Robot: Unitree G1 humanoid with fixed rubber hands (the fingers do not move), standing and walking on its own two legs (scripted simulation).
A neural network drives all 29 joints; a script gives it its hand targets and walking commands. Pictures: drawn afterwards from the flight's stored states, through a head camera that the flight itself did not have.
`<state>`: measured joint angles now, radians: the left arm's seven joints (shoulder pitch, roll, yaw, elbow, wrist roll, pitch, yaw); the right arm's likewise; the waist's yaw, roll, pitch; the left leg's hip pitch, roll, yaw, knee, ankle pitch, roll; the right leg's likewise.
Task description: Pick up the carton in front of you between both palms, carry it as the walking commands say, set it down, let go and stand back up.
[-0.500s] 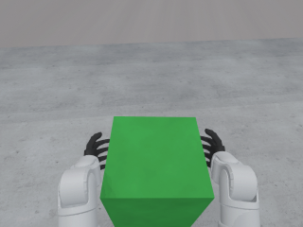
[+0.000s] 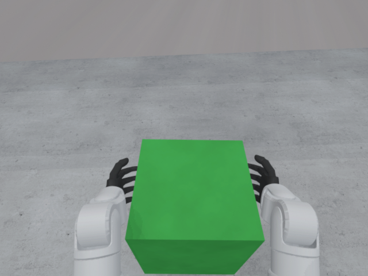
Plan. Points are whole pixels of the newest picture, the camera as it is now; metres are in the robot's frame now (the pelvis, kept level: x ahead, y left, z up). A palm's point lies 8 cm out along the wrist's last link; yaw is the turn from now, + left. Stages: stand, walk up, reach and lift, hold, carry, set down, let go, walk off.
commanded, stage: carry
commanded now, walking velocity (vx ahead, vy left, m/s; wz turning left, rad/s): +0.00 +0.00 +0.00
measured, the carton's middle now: (190, 210) +0.26 +0.00 -0.01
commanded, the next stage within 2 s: hold in 1.96 s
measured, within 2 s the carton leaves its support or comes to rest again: neither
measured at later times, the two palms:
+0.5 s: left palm (129, 114) +0.49 +0.16 +0.08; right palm (247, 115) +0.47 -0.14 +0.08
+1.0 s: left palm (139, 114) +0.49 +0.13 +0.08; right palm (258, 117) +0.47 -0.16 +0.08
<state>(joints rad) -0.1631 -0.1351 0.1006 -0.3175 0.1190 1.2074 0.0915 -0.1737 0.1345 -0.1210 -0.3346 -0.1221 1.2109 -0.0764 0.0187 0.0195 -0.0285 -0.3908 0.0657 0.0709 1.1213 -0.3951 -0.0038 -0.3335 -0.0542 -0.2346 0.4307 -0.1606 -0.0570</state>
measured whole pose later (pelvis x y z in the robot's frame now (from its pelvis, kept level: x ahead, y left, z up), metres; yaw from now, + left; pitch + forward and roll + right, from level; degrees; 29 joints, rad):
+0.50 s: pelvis +0.21 +0.02 -0.01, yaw -3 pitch +4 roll +1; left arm -0.18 -0.14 0.12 -0.34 0.13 1.22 0.09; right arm -0.19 0.14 -0.11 -0.31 -0.12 1.19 -0.07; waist 0.00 -0.03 -0.09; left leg -0.34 0.03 0.21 0.50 -0.23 0.05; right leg -0.12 -0.09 -0.13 0.47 -0.39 0.05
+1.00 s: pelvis +0.21 +0.00 -0.01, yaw -4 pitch +4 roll +1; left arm -0.16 -0.13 0.11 -0.32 0.13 1.21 0.08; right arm -0.18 0.14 -0.11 -0.31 -0.13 1.20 -0.07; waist 0.00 -0.01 -0.11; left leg -0.34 0.06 0.18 0.55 -0.27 0.01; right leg -0.10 -0.07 -0.17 0.48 -0.43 0.02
